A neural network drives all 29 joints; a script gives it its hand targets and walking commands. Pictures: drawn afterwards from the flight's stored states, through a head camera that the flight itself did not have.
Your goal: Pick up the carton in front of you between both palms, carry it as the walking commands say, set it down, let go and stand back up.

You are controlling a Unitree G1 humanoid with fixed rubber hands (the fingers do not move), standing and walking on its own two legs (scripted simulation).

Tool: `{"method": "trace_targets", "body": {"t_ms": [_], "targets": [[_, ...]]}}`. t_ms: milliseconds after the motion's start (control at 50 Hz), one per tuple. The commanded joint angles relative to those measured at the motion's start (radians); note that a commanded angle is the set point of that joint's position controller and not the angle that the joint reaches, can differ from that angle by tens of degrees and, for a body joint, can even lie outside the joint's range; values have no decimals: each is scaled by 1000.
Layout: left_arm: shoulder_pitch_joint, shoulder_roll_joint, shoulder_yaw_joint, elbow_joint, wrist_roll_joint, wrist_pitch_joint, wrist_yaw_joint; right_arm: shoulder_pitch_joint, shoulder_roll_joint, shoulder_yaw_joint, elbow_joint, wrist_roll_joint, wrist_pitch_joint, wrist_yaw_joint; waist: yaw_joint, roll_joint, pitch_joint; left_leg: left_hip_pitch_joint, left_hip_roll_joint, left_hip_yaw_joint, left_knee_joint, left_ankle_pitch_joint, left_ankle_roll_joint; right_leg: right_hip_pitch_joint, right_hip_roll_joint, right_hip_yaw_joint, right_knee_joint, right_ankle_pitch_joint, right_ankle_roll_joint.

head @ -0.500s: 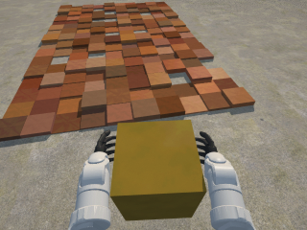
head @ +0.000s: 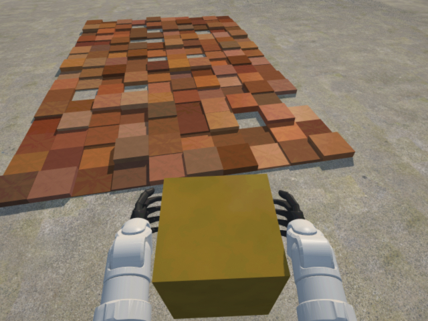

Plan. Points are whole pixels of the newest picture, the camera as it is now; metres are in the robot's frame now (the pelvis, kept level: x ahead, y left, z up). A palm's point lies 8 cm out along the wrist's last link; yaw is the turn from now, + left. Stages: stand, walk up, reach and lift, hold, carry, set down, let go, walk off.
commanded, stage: hold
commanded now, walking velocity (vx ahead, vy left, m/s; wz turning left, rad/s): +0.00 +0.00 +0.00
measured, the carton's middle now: (218, 249) +0.28 +0.00 -0.04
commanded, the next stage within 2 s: carry in 0.28 s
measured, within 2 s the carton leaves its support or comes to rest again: neither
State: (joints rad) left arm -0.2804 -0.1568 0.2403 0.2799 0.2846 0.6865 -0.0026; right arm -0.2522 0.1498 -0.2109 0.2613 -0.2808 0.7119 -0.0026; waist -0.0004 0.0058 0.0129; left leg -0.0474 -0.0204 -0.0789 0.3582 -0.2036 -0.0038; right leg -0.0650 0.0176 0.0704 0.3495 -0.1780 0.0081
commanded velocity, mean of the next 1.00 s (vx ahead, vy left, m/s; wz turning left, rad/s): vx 0.38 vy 0.00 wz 0.00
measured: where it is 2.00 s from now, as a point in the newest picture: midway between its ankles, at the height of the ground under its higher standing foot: (201, 234)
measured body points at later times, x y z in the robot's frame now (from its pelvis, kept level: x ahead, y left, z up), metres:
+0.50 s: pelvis +0.01 +0.02 -0.01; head -0.04 +0.03 +0.44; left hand +0.31 +0.18 +0.06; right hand +0.32 -0.12 +0.07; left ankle +0.00 +0.12 -0.75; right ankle +0.01 -0.12 -0.73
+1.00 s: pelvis +0.24 +0.01 +0.00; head +0.21 +0.01 +0.45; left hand +0.48 +0.18 +0.09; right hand +0.50 -0.12 +0.09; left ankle +0.31 +0.14 -0.71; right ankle +0.16 -0.09 -0.75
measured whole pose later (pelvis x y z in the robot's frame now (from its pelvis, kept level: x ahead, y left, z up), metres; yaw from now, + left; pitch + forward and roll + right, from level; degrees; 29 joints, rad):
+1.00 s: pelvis +0.24 +0.01 +0.00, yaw +3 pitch +5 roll +0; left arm -0.05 -0.13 0.06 -0.45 0.06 1.22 0.13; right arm -0.03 0.13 -0.07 -0.46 -0.05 1.24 -0.13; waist 0.03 -0.02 -0.17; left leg -0.59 0.11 0.13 0.75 -0.23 -0.01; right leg -0.11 -0.04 -0.21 0.29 -0.27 -0.01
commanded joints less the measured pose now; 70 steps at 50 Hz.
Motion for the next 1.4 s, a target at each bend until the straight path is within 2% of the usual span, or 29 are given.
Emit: {"method": "trace_targets", "body": {"t_ms": [0, 240, 260, 300, 360, 420, 440, 460, 480, 520, 560, 660, 700, 720, 740, 760, 780, 840, 940, 1040, 1100, 1120, 1140, 1160, 1180, 1220, 1240, 1300, 1380], "targets": [[-389, -950, -555, -58, -262, 4, -237, -485, 921, 559, -128, 279, -28, 239, 2, 2, -284, 45, -71, -9, -47, 295, -10, 125, 80, 5, -27, 263, 3], [-464, -923, -499, -23, -238, 48, -243, -551, 896, 498, -84, 251, 16, 245, 0, 4, -166, -23, -60, 5, -65, 74, 0, 82, 71, -7, -39, 58, -8], [-503, -931, -518, -6, -260, 50, -245, -585, 902, 510, -61, 264, 18, 245, 0, -50, -225, -144, 100, 3, 7, -164, 5, -21, -117, -7, 7, -182, -1], [-498, -935, -543, -50, -273, 53, -236, -610, 914, 544, -111, 293, 16, 242, 5, -81, -174, -263, 44, 14, 49, -492, 1, -131, -128, 83, -78, -618, -27], [-461, -941, -590, -109, -291, 77, -208, -625, 925, 605, -167, 337, 38, 232, 11, -165, -245, -269, 7, 131, 293, -185, -14, -151, -232, 202, -124, -490, -95], [-435, -922, -656, -209, -318, 143, -171, -625, 919, 681, -260, 404, 102, 217, -1, -96, -321, -45, 17, 157, 50, -219, 6, -303, -178, 65, -11, -494, -85], [-453, -913, -683, -267, -334, 172, -161, -604, 901, 690, -283, 412, 128, 205, -11, 49, -301, 3, 127, -31, -57, -384, 39, -427, -93, -45, 141, -471, -38], [-485, -912, -710, -309, -355, 203, -154, -575, 880, 689, -304, 408, 154, 190, -23, 265, -244, 25, 307, -335, -218, -593, 111, -576, -5, -174, 403, -364, 7], [-510, -904, -728, -328, -378, 232, -146, -552, 869, 686, -322, 401, 183, 174, -20, 249, -173, 13, 391, -452, -268, -571, 165, -667, -56, -144, 466, -292, 3], [-494, -896, -783, -377, -433, 281, -125, -512, 841, 687, -399, 409, 240, 138, -21, 123, -211, 30, 368, -350, -248, -403, 178, -649, -95, -123, 457, -246, 5], [-450, -891, -822, -445, -472, 324, -105, -480, 822, 717, -487, 433, 286, 107, -23, 116, -273, 82, 297, -170, -209, -192, 153, -585, -69, -171, 360, -189, 12], [-251, -848, -840, -594, -492, 424, -54, -301, 795, 771, -650, 481, 393, 69, -30, 157, -301, 44, 248, -29, -124, -2, 142, -417, -20, -262, 137, -102, 13], [-167, -840, -830, -643, -493, 457, -44, -257, 792, 790, -706, 504, 430, 65, -14, 98, -318, -112, 213, 61, -2, -20, 112, -144, -5, -315, 3, -3, 12], [-150, -844, -827, -670, -494, 472, -41, -231, 789, 797, -726, 515, 445, 64, -11, 58, -346, -258, 191, 101, 104, -8, 86, 63, -53, -265, 2, -8, -4], [-106, -837, -812, -683, -491, 488, -38, -235, 787, 803, -750, 531, 462, 65, 14, -55, -395, -417, 148, 167, 311, -112, 49, 236, -218, -58, -43, -167, -43], [-83, -823, -800, -689, -487, 498, -35, -245, 783, 820, -807, 545, 482, 66, 25, -286, -369, -718, 54, 238, 537, -282, 9, 360, -438, 320, -120, -337, -165], [-132, -827, -797, -714, -490, 503, -29, -327, 770, 836, -850, 572, 498, 67, 27, -266, -323, -804, 76, 152, 673, -329, 23, 307, -512, 442, -135, -294, -248], [-213, -844, -818, -797, -525, 523, -13, -333, 792, 828, -845, 602, 511, 63, 21, -45, -287, -786, 177, 100, 731, -216, 26, 125, -429, 246, -195, -306, -202], [-186, -802, -848, -797, -562, 542, -14, -213, 773, 778, -781, 539, 515, 32, 16, -94, -244, -610, 134, 208, 386, -1, -16, 24, -303, -71, -223, -57, -132], [-157, -768, -844, -783, -566, 550, -22, -190, 743, 764, -789, 512, 521, 16, 22, -167, -185, -448, 87, 296, 188, 121, 4, -5, -271, -177, -168, 69, -97], [-157, -762, -847, -797, -560, 553, -28, -177, 736, 762, -796, 511, 521, 21, -2, -119, -240, -160, 21, 392, 127, 54, 27, -74, -216, -294, 104, 242, -50], [-148, -749, -844, -796, -552, 556, -28, -161, 731, 757, -790, 508, 522, 24, -22, -63, -306, 54, 72, 313, 128, 0, 36, -192, -183, -312, 298, 218, -23], [-151, -743, -849, -820, -553, 560, -29, -155, 713, 748, -787, 501, 518, 28, -36, 180, -378, 225, 347, -155, -30, -256, 143, -426, -92, -300, 613, 24, 33], [-163, -743, -857, -828, -553, 562, -33, -145, 738, 758, -776, 506, 514, 33, -34, 320, -389, 305, 470, -452, -167, -220, 226, -627, -18, -220, 821, -300, 36], [-168, -781, -870, -821, -553, 555, -41, -158, 770, 773, -804, 520, 509, 43, -27, 222, -380, 280, 471, -393, -156, -104, 223, -680, -85, -119, 929, -305, 10], [-184, -856, -876, -806, -550, 532, -57, -229, 847, 812, -831, 549, 487, 61, -23, 64, -375, 159, 419, -217, -128, 19, 181, -671, -159, -78, 917, -187, -30], [-178, -885, -879, -792, -547, 518, -62, -253, 868, 833, -841, 561, 477, 69, -16, 35, -365, 87, 393, -129, -148, 11, 147, -628, -180, -67, 845, -126, -34], [-121, -908, -881, -772, -512, 484, -60, -245, 876, 866, -840, 583, 456, 88, -15, 94, -344, 27, 342, 29, -197, -1, 116, -570, -156, -132, 675, -46, -22], [-87, -878, -873, -774, -480, 468, -44, -213, 821, 865, -834, 580, 447, 101, -18, 111, -278, 75, 300, 126, -214, 105, 122, -609, -134, -194, 428, 60, -2]]}}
